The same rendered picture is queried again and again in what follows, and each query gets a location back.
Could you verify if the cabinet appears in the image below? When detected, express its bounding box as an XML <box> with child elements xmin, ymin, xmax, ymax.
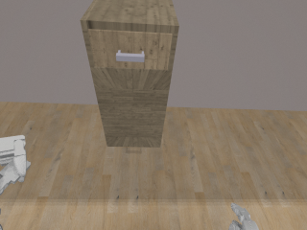
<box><xmin>80</xmin><ymin>0</ymin><xmax>179</xmax><ymax>148</ymax></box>

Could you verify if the right robot hand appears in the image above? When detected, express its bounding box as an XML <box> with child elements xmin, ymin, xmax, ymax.
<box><xmin>228</xmin><ymin>202</ymin><xmax>259</xmax><ymax>230</ymax></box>

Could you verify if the left robot hand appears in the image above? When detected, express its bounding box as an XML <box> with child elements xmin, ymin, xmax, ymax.
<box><xmin>0</xmin><ymin>135</ymin><xmax>31</xmax><ymax>195</ymax></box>

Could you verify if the handle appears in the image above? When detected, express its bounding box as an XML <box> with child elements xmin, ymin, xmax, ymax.
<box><xmin>116</xmin><ymin>50</ymin><xmax>145</xmax><ymax>62</ymax></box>

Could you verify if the drawer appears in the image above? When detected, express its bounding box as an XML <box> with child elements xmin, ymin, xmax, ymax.
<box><xmin>88</xmin><ymin>29</ymin><xmax>173</xmax><ymax>70</ymax></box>

